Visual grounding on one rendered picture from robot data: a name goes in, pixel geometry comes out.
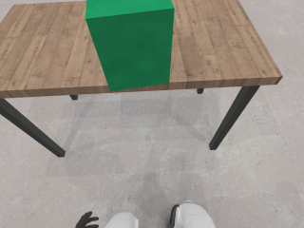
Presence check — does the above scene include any carton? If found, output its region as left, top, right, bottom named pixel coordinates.
left=85, top=0, right=175, bottom=92

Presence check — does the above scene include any robot right foot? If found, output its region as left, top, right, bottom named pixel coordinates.
left=170, top=204, right=180, bottom=228

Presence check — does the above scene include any left robot thigh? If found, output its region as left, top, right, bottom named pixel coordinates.
left=105, top=212, right=139, bottom=228

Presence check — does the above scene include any table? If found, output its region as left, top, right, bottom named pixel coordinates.
left=0, top=0, right=283, bottom=158

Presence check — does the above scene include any robot left hand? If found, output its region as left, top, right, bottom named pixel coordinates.
left=75, top=211, right=99, bottom=228

